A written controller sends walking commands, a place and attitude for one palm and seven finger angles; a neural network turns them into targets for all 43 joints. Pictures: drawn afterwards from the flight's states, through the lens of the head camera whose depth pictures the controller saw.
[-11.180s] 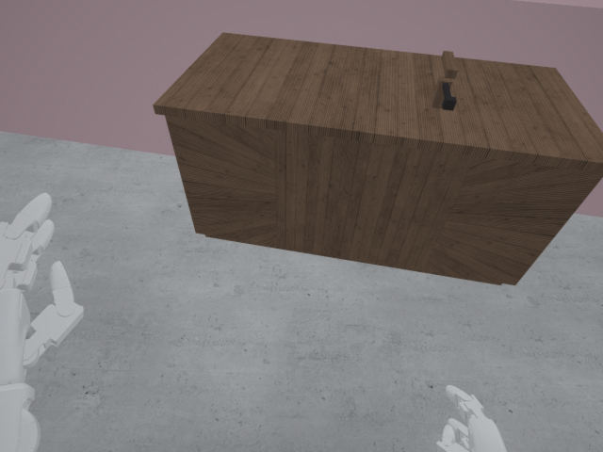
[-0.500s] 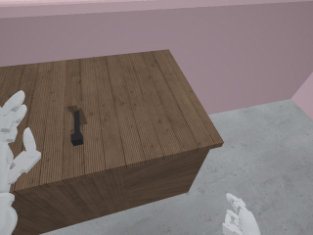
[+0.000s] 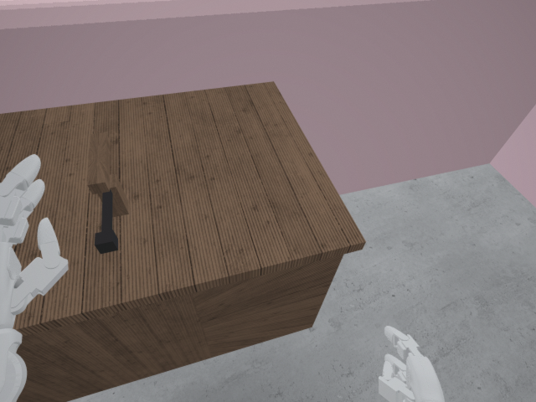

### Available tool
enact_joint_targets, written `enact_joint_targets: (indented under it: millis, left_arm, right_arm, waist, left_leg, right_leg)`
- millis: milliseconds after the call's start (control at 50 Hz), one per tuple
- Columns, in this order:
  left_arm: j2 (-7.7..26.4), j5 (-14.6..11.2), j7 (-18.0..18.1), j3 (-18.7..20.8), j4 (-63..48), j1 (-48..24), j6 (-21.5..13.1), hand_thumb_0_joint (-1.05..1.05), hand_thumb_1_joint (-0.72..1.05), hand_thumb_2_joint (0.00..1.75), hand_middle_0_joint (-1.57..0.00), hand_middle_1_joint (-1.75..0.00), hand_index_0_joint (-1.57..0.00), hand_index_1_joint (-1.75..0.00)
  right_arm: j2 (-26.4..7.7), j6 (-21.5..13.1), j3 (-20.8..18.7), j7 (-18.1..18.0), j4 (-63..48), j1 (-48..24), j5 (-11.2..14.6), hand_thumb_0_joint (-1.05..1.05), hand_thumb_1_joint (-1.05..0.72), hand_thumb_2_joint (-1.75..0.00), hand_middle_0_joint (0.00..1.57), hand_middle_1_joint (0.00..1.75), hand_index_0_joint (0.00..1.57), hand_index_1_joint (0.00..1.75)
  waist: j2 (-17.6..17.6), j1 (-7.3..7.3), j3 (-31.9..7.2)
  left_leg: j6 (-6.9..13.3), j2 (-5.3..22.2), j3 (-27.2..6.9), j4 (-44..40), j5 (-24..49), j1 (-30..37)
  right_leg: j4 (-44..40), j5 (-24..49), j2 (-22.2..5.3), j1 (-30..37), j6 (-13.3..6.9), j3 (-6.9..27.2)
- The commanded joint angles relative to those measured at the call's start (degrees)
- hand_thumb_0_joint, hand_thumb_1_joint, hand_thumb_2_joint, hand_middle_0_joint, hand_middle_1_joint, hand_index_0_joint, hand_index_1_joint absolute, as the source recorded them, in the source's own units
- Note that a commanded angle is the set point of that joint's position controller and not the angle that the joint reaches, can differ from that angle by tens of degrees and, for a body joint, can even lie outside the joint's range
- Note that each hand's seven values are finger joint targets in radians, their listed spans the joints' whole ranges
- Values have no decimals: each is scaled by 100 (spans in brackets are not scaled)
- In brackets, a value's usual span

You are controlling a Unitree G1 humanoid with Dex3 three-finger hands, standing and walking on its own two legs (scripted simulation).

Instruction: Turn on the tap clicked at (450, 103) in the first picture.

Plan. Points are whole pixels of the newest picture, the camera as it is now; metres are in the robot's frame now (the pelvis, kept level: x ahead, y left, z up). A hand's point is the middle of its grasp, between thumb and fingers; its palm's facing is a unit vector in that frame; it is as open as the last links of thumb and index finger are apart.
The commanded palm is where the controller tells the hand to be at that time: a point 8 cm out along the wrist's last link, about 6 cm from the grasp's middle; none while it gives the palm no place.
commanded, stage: come to a stop and stand still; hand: left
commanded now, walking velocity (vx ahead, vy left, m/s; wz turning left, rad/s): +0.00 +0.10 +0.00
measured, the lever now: (106, 241) +0.34 +0.30 +0.00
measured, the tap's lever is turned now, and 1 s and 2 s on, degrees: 0 0 0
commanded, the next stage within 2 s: look again from close up in 1.28 s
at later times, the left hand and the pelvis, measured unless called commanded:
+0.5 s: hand (34, 233) +0.24 +0.27 +0.19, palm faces +0.43 -0.78 -0.46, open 7.4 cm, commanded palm +0.15 +0.28 +0.17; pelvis +0.00 +0.00 +0.00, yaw +1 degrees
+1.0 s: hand out of the picture +0.20 +0.31 +0.16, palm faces +0.42 -0.82 -0.39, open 7.4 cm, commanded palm +0.14 +0.33 +0.17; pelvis -0.02 +0.05 +0.00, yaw +1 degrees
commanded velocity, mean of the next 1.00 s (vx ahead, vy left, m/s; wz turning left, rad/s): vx -0.01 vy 0.02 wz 0.00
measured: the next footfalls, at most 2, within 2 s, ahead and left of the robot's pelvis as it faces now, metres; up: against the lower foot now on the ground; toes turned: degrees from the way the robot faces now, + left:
none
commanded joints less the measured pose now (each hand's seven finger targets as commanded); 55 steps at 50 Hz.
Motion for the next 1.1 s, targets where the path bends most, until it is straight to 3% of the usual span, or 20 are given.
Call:
enact_joint_targets:
  millis: [0, 200, 380, 400, 420, 440, 460, 520, 580, 600, 660, 700, 720, 760, 800, 860, 980, 1000, 1020, 1080]
  left_arm:
    - [1035, -1, 133, 684, -1178, -110, -307, 0, 90, 90, -20, -30, -20, -30]
    - [1071, -11, 222, 709, -1191, -30, -268, 0, 90, 90, -20, -30, -20, -30]
    - [930, 14, 225, 528, -1133, -148, -240, 0, 90, 90, -20, -30, -20, -30]
    - [5398, -2, 247, 1786, -3345, -5647, -1257, 0, 90, 90, -20, -30, -20, -30]
    - [2358, 265, 169, 1868, -363, -2962, -850, 0, 90, 90, -20, -30, -20, -30]
    - [2024, 199, 177, 1327, 400, -1944, -627, 0, 90, 90, -20, -30, -20, -30]
    - [2178, 175, 160, 1387, 10, -1698, -654, 0, 90, 90, -20, -30, -20, -30]
    - [1266, -5, 51, 767, -78, 70, -737, 0, 90, 90, -20, -30, -20, -30]
    - [1220, -38, 110, 635, -790, 204, -819, 0, 90, 90, -20, -30, -20, -30]
    - [1505, -61, 151, 871, -805, 115, -869, 0, 90, 90, -20, -30, -20, -30]
    - [1532, 13, 235, 995, -907, -254, -912, 0, 90, 90, -20, -30, -20, -30]
    - [1856, 25, 273, 1169, -1099, -665, -909, 0, 90, 90, -20, -30, -20, -30]
    - [1572, 70, 263, 933, -1062, -726, -895, 0, 90, 90, -20, -30, -20, -30]
    - [1533, 89, 291, 843, -1245, -788, -853, 0, 90, 90, -20, -30, -20, -30]
    - [1657, 109, 308, 918, -1521, -654, -817, 0, 90, 90, -20, -30, -20, -30]
    - [1275, 198, 297, 708, -1740, -512, -754, 0, 90, 90, -20, -30, -20, -30]
    - [915, 313, 202, 647, -1173, -478, -571, 0, 90, 90, -20, -30, -20, -30]
    - [1074, 314, 208, 830, -1011, -361, -541, 0, 90, 90, -20, -30, -20, -30]
    - [799, 319, 175, 611, -1076, -384, -538, 0, 90, 90, -20, -30, -20, -30]
    - [891, 302, 145, 654, -1089, -533, -484, 0, 90, 90, -20, -30, -20, -30]
  right_arm:
    - [-785, -274, -311, -75, -790, -540, 15, 0, -90, -90, 20, 30, 20, 30]
    - [-827, -209, -327, -177, -792, -656, 58, 0, -90, -90, 20, 30, 20, 30]
    - [-851, -159, -332, -188, -828, -587, 47, 0, -90, -90, 20, 30, 20, 30]
    - [-1020, -170, 790, -642, -1484, 339, 508, 0, -90, -90, 20, 30, 20, 30]
    - [-487, -432, -53, -503, -932, -54, 283, 0, -90, -90, 20, 30, 20, 30]
    - [-951, -482, -100, -290, -642, -313, 21, 0, -90, -90, 20, 30, 20, 30]
    - [-1134, -559, -223, -153, -722, -269, -37, 0, -90, -90, 20, 30, 20, 30]
    - [-1138, -706, -291, 148, -713, 57, 10, 0, -90, -90, 20, 30, 20, 30]
    - [-1130, -871, -299, 249, -679, -109, 15, 0, -90, -90, 20, 30, 20, 30]
    - [-1138, -887, -255, 238, -602, -255, 36, 0, -90, -90, 20, 30, 20, 30]
    - [-1157, -882, -274, 165, -490, -259, -59, 0, -90, -90, 20, 30, 20, 30]
    - [-1220, -852, -267, 130, -466, -387, -48, 0, -90, -90, 20, 30, 20, 30]
    - [-1119, -827, -269, 112, -386, -312, -64, 0, -90, -90, 20, 30, 20, 30]
    - [-1139, -866, -270, 144, -408, -291, -46, 0, -90, -90, 20, 30, 20, 30]
    - [-1148, -909, -255, 179, -405, -360, -17, 0, -90, -90, 20, 30, 20, 30]
    - [-1169, -894, -298, 193, -450, -380, -48, 0, -90, -90, 20, 30, 20, 30]
    - [-1136, -711, -300, 160, -619, -418, -53, 0, -90, -90, 20, 30, 20, 30]
    - [-1191, -673, -316, 153, -612, -420, -45, 0, -90, -90, 20, 30, 20, 30]
    - [-1056, -622, -279, 146, -664, -428, -46, 0, -90, -90, 20, 30, 20, 30]
    - [-1058, -589, -261, 119, -777, -496, -48, 0, -90, -90, 20, 30, 20, 30]
  waist:
    - [306, -19, -868]
    - [52, 11, -929]
    - [86, -19, -768]
    - [1370, -236, -25]
    - [476, 51, -113]
    - [460, 128, -305]
    - [278, 178, -613]
    - [-71, 246, -1224]
    - [-246, 233, -997]
    - [-93, 212, -1056]
    - [-87, 148, -803]
    - [327, 112, -818]
    - [542, 84, -826]
    - [794, 121, -896]
    - [819, 130, -1140]
    - [884, 123, -1034]
    - [438, 18, -567]
    - [574, 36, -662]
    - [604, 29, -709]
    - [344, 29, -560]
  left_leg:
    - [175, 150, -173, -102, 708, 486]
    - [220, 78, -112, 46, 1590, 817]
    - [230, 153, -256, -248, 1185, 732]
    - [290, -13, -242, -292, 833, 10]
    - [203, 489, -402, -220, 530, 433]
    - [132, 157, -264, -191, 620, 510]
    - [108, 80, -200, 35, 437, 353]
    - [164, 49, -155, 254, 863, 504]
    - [182, 45, -209, 113, 862, 500]
    - [197, 67, -275, -47, 1008, 645]
    - [149, 97, -366, -227, 908, 402]
    - [165, 99, -440, -327, 742, 393]
    - [165, 148, -421, -381, 744, 311]
    - [174, 136, -456, -382, 703, 281]
    - [197, 178, -528, -363, 1053, 563]
    - [189, 329, -541, -402, 1113, 637]
    - [168, 393, -510, -595, -205, 242]
    - [168, 393, -507, -675, -227, 312]
    - [166, 412, -520, -678, -260, 299]
    - [192, 379, -481, -672, -610, 127]
  right_leg:
    - [-440, 1336, -479, 50, -54, 466]
    - [-283, 2452, -638, 160, 29, 490]
    - [-400, 1481, -532, 40, 33, 407]
    - [-313, 140, -315, -367, 365, 251]
    - [-23, -514, -487, -1119, -6, 136]
    - [-68, 442, -394, -750, -216, 419]
    - [-160, 752, -620, -627, -247, 637]
    - [36, 1433, -783, -268, -248, 603]
    - [-10, 1387, -760, -398, -143, 426]
    - [138, 1324, -638, -416, -117, 335]
    - [57, 1250, -630, -289, -56, 194]
    - [128, 1058, -587, -257, -63, 219]
    - [155, 1073, -628, -96, -52, 101]
    - [178, 1088, -623, 35, -59, 74]
    - [336, 1152, -548, 33, -43, 25]
    - [290, 874, -498, -101, -16, -60]
    - [22, 488, -406, -276, -8, -26]
    - [101, 482, -364, -276, -16, 12]
    - [98, 486, -375, -225, -14, -32]
    - [-41, 432, -394, -247, -7, 34]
